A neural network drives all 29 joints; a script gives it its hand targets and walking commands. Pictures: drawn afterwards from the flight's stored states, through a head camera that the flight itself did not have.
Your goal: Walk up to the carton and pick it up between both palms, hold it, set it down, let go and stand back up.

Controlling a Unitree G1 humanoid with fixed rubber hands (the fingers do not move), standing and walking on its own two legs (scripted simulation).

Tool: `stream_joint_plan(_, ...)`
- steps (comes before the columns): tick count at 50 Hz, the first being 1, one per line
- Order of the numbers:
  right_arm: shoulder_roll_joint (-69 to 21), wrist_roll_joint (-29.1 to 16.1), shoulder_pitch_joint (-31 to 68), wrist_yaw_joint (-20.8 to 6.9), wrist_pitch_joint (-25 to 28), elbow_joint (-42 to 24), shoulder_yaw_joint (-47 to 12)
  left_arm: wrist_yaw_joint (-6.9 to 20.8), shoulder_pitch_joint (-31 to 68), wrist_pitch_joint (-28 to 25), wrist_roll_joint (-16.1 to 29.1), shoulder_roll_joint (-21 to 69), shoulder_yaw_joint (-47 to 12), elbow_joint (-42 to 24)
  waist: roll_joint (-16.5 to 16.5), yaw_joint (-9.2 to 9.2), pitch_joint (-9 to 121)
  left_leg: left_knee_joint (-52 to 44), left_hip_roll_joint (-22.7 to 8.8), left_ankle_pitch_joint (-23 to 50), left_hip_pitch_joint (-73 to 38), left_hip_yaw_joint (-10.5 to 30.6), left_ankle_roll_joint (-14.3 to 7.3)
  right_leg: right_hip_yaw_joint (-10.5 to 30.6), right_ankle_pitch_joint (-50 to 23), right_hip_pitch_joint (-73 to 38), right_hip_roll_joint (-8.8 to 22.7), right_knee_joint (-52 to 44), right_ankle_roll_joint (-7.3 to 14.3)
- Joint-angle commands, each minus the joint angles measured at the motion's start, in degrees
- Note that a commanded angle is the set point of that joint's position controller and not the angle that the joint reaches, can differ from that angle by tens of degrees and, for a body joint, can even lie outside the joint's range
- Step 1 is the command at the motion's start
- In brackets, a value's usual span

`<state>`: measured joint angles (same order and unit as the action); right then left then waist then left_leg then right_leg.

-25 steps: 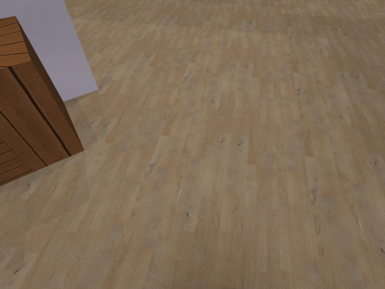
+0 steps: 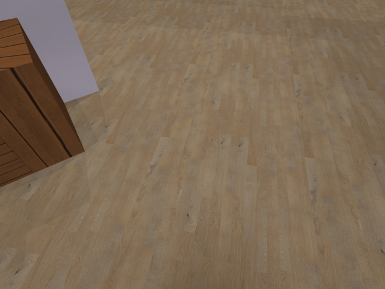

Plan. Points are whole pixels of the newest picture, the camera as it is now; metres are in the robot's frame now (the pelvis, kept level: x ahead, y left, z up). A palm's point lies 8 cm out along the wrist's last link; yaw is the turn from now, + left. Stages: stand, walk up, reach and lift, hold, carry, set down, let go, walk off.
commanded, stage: stand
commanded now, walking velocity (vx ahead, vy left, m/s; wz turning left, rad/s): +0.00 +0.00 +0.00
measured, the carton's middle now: out of the picture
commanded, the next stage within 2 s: none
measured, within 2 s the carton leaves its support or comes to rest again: neither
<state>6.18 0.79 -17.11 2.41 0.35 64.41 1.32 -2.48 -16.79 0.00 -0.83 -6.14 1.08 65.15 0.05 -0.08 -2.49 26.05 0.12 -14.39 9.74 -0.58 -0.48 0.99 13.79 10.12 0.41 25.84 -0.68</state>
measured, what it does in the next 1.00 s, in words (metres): stands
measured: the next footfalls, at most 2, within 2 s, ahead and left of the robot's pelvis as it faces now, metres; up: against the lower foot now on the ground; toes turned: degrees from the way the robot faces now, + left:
none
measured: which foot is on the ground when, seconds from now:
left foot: down 0.00-1.00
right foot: down 0.00-1.00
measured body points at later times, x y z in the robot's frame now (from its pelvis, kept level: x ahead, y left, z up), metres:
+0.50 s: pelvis +0.00 +0.00 +0.00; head +0.00 +0.00 +0.45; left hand -0.03 +0.20 -0.16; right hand -0.03 -0.20 -0.16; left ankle +0.00 +0.11 -0.74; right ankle +0.00 -0.13 -0.74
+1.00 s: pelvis +0.00 +0.00 +0.00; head +0.01 +0.00 +0.45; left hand -0.03 +0.20 -0.16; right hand -0.03 -0.20 -0.16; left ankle +0.00 +0.11 -0.74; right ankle +0.00 -0.13 -0.74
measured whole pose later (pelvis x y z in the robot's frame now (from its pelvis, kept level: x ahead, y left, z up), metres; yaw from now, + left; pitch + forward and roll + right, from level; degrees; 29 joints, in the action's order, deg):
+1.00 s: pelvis +0.00 +0.00 +0.00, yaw +0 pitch -1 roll +0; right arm 5.6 0.6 -18.8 2.3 0.7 65.7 0.5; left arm -2.5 -18.7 -0.4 -0.7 -5.5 0.2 66.3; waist 0.1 -0.1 -1.8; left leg 25.5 0.3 -14.0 10.2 -0.8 -0.7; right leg 1.2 13.4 10.7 0.6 25.3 -0.9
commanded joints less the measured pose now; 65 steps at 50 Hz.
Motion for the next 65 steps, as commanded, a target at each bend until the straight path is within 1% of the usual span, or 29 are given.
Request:
stream_joint_plan(1, 4.2, 0.0, -4.2, 0.2, 0.3, -0.3, 0.5, -0.2, -4.0, -0.3, 0.0, -4.1, 0.5, -0.3, -0.2, -0.01, -3.0, -5.9, -4.2, 4.6, 2.6, 4.5, -1.6, 3.1, -5.7, 1.6, 3.5, -4.5, 2.0)
stream_joint_plan(26, 3.5, -0.1, -5.9, 0.1, 0.3, 0.9, -0.1, -0.2, -5.8, -0.4, 0.1, -3.3, -0.2, 0.9, -0.1, -0.06, -3.4, -6.5, -4.3, 3.1, 3.3, 4.7, -1.6, 3.2, -4.6, 2.4, 3.5, -4.9, 1.8)
stream_joint_plan(65, 3.3, -0.2, -7.1, 0.0, 0.7, 1.0, -0.4, -0.1, -7.2, -0.6, 0.2, -3.1, -0.4, 1.0, 0.0, -0.06, -3.4, -6.5, -4.5, 5.2, 2.6, 4.5, -1.7, 3.1, -6.2, 1.9, 3.9, -4.9, 1.7)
